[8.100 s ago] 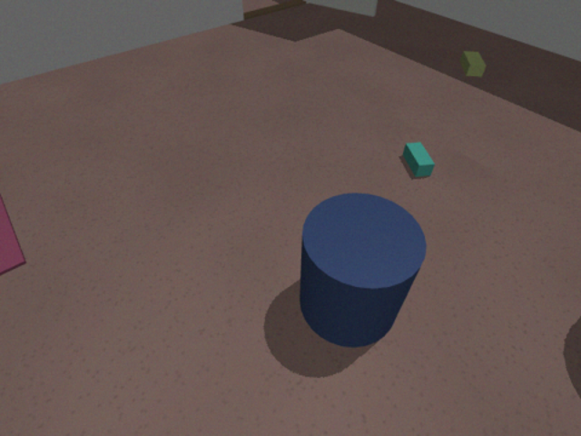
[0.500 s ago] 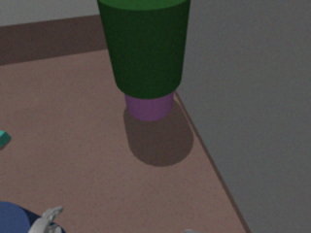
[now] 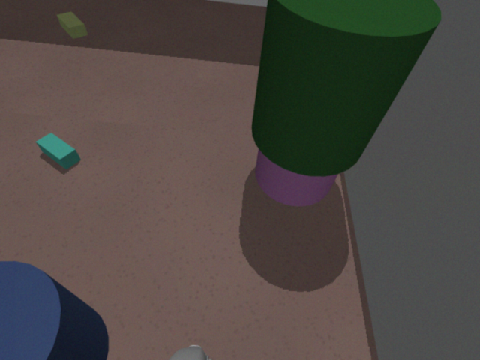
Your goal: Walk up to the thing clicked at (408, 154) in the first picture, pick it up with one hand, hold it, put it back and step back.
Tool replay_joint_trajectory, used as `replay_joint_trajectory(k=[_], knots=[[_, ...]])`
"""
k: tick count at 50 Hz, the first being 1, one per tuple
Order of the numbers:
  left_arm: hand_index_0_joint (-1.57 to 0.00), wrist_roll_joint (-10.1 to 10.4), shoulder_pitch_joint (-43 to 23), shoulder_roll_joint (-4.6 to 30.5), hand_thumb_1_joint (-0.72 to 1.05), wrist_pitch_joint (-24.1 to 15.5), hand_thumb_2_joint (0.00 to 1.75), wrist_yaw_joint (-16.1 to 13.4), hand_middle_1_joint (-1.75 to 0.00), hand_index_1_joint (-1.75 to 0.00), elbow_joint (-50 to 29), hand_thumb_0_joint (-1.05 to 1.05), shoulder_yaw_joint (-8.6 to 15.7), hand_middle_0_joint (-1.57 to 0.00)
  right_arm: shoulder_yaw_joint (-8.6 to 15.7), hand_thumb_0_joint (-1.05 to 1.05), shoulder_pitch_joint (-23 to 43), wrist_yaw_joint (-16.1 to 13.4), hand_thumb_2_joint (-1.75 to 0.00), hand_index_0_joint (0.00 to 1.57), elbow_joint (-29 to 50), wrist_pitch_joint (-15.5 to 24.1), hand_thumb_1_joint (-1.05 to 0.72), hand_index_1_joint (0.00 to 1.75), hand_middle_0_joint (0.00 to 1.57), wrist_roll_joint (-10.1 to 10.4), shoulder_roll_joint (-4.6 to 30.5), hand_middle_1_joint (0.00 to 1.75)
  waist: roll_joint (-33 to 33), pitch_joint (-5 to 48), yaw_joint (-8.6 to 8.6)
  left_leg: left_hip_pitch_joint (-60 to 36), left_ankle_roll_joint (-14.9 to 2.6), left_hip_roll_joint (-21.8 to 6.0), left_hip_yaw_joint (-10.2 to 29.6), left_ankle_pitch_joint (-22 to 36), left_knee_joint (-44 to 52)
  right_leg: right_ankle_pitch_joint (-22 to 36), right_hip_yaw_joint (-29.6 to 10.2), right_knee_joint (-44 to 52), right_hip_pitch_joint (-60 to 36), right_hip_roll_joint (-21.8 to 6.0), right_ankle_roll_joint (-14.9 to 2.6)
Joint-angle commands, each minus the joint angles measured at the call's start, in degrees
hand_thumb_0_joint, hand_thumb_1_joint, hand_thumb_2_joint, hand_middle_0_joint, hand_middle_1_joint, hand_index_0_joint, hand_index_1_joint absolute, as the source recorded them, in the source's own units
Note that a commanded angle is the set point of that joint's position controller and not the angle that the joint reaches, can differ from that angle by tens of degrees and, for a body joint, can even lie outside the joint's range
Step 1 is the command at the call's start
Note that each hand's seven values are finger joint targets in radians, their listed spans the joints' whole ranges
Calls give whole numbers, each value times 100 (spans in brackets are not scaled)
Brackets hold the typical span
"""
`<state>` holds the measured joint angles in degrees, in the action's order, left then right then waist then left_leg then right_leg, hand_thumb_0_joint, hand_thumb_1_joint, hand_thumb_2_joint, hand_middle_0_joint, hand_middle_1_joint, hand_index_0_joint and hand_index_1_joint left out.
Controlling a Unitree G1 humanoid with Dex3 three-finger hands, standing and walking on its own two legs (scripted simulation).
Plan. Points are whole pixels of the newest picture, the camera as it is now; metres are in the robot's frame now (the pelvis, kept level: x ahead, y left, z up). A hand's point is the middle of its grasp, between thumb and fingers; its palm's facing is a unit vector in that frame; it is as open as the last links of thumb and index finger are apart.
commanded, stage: walk up
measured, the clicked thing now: (58, 150) +1.07 +1.01 -0.71
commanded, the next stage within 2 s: stand in 1.38 s
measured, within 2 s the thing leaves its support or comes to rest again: neither
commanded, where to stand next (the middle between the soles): +0.09 -0.01 m, yaw +13 degrees
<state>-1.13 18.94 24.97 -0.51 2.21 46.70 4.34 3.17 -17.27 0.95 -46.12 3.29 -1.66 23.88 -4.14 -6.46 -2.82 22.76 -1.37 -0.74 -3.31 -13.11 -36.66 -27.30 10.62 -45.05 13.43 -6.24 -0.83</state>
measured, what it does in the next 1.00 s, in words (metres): steps on the spot: right foot, then left foot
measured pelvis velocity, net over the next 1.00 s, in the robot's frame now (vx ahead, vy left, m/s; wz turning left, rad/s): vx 0.01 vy -0.01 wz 0.26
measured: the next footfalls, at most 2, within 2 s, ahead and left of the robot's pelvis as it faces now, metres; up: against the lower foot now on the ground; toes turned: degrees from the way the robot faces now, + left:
right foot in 0.30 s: +0.11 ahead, -0.13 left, +0.00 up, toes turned +11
left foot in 0.64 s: +0.03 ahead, +0.11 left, +0.00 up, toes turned +12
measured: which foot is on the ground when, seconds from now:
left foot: down 0.00-0.32, up 0.34-0.62, down 0.64-1.00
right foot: up 0.00-0.28, down 0.30-1.00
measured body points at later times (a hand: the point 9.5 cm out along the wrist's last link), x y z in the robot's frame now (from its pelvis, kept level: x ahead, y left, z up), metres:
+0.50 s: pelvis +0.01 -0.04 +0.00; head +0.05 -0.06 +0.45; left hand +0.02 +0.30 -0.09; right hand +0.17 -0.33 -0.13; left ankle +0.01 +0.11 -0.66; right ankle +0.08 -0.17 -0.72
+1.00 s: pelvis +0.01 -0.01 +0.00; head +0.03 +0.00 +0.45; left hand +0.00 +0.30 -0.13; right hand +0.17 -0.29 -0.11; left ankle -0.01 +0.10 -0.72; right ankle +0.07 -0.14 -0.72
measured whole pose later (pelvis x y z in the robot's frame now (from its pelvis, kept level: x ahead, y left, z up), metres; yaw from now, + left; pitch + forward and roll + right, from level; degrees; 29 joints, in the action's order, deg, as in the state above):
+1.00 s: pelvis +0.01 -0.01 +0.00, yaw +15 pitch -2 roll -1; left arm -1.0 11.4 21.2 -0.7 1.0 56.4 1.0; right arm 0.8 -11.1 -0.4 -55.2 1.4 0.0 21.9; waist -0.5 -4.1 -0.3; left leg 16.3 -0.4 0.7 2.2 -19.8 -38.1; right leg -17.4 2.4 -36.2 16.6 -3.1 1.4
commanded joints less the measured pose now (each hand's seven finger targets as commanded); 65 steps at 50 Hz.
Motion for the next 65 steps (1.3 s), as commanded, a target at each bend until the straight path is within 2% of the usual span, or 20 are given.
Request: replay_joint_trajectory(k=[1,6,11,14,15,16,17,18,22,27,31,32,34,35,38,41,44,47,51,65], knots=[[-20,30,108,1029,90,-29,90,-183,-30,-30,-570,0,162,-20,586,0,-895,-249,-90,20,371,84,-90,30,20,181,1791,30,1309,1387,477,-2599,-1795,-2238,3555,2194,1289,-829,-1066,-2145,2151,89,-26],[-20,120,235,797,90,49,90,-158,-30,-30,-252,0,170,-20,278,0,-113,-311,-90,20,498,78,-90,30,20,175,1327,30,1348,814,143,-897,-1027,-1068,1371,3354,857,180,-1057,-1280,1193,24,-37],[-20,198,243,804,90,-40,90,-252,-30,-30,-71,0,203,-20,315,0,327,-237,-90,20,702,-86,-90,30,20,89,1409,30,1658,855,175,-192,-1152,-1005,1319,3250,473,693,-741,-415,485,312,43],[-20,124,402,850,90,-113,90,-307,-30,-30,103,0,257,-20,328,0,690,-179,-90,20,798,-282,-90,30,20,122,1321,30,1345,1015,-35,464,-830,-653,1371,1565,-208,1540,-595,682,-415,491,-71],[-20,48,531,1038,90,-148,90,-341,-30,-30,126,0,305,-20,271,0,854,-186,-90,20,877,-347,-90,30,20,159,1119,30,784,879,-208,752,-607,-318,1206,575,-780,1270,-972,1370,-421,254,-194],[-20,-86,368,1568,90,-196,90,-359,-30,-30,29,0,417,-20,168,0,772,-192,-90,20,948,-379,-90,30,20,207,689,30,-663,652,-174,1556,-219,496,910,-633,-1906,995,-2838,2236,-361,-1073,-605],[-20,-89,-156,1791,90,-211,90,-349,-30,-30,-187,0,440,-20,201,0,505,-258,-90,20,806,-449,-90,30,20,157,782,30,-754,407,83,1347,-74,567,1015,-2175,-2722,968,-3874,2792,455,-2123,-1166],[-20,-80,-764,2044,90,-202,90,-377,-30,-30,-339,0,472,-20,307,0,321,-306,-90,20,694,-474,-90,30,20,101,1021,30,-1191,316,189,1279,-29,268,1232,-2305,-3240,880,-4528,3055,741,-2495,-1697],[-20,-96,-880,1384,90,-248,90,-391,-30,-30,-240,0,343,-20,443,0,159,-96,-90,20,238,-444,-90,30,20,112,1210,30,-654,250,266,932,92,192,919,-1274,-3032,892,-2099,2223,623,-1107,-1010],[-20,-197,-489,1475,90,-206,90,-292,-30,-30,-210,0,397,-20,312,0,444,8,-90,20,158,-352,-90,30,20,58,963,30,-1115,588,-101,653,160,101,312,-1663,-1109,74,-1769,2116,-233,-973,-1052],[-20,-53,-672,1283,90,-56,90,-216,-30,-30,-225,0,263,-20,317,0,-139,-58,-90,20,-291,-179,-90,30,20,39,891,30,-581,854,284,-1047,78,349,-9,-531,941,711,-1318,1037,494,-866,-798],[-20,-3,-548,942,90,-29,90,-222,-30,-30,-198,0,144,-20,375,0,-256,-110,-90,20,-395,-127,-90,30,20,-12,1072,30,115,1000,343,-1705,20,225,435,-388,1128,697,-1051,250,1027,-688,-507],[-20,71,-774,718,90,29,90,-257,-30,-30,-228,0,55,-20,478,0,97,-168,-90,20,-165,-78,-90,30,20,-69,1953,30,1572,642,397,-1050,-1004,-1684,3784,-2106,2091,-602,-938,-662,2104,201,-17],[-20,20,-966,1195,90,5,90,-290,-30,-30,-79,0,167,-20,508,0,329,-153,-90,20,-231,-113,-90,30,20,27,2102,30,1444,204,425,-84,-1393,-1881,3933,-2660,2187,-772,-1204,-921,1610,-14,-67],[-20,104,-519,999,90,-61,90,-240,-30,-30,254,0,145,-20,211,0,792,-179,-90,20,-174,-60,-90,30,20,23,1293,30,1217,56,140,-445,-923,-1059,2243,-465,1447,-14,-1217,-309,1415,14,-61],[-20,87,-482,850,90,-80,90,-248,-30,-30,410,0,102,-20,232,0,599,-154,-90,20,-366,-22,-90,30,20,78,1383,30,1508,444,206,-534,-782,-1006,1950,970,1079,269,-881,508,579,279,-67],[-20,19,-377,906,90,-175,90,-297,-30,-30,572,0,84,-20,111,0,710,-167,-90,20,-346,-89,-90,30,20,184,1094,30,1102,802,63,-357,-433,-709,1365,1306,399,1699,-1037,1739,-479,252,-175],[-20,14,-1004,1345,90,-193,90,-276,-30,-30,500,0,91,-20,54,0,480,-201,-90,20,-541,-100,-90,30,20,216,867,30,82,860,373,-592,-63,56,677,-610,-13,1689,-2348,2035,11,-935,-894],[-20,89,-1212,843,90,-128,90,-198,-30,-30,620,0,-99,-20,88,0,895,-173,-90,20,-729,-4,-90,30,20,125,1180,30,464,554,248,-731,-369,-666,1661,-63,1147,1426,-1187,1514,304,62,-203],[-20,88,-1612,788,90,-129,90,-197,-30,-30,1175,0,-144,-20,-49,0,1401,-167,-90,20,-1227,-24,-90,30,20,138,991,30,491,788,230,-967,-124,-476,1206,629,1568,1944,-1222,2281,-655,-158,-142]])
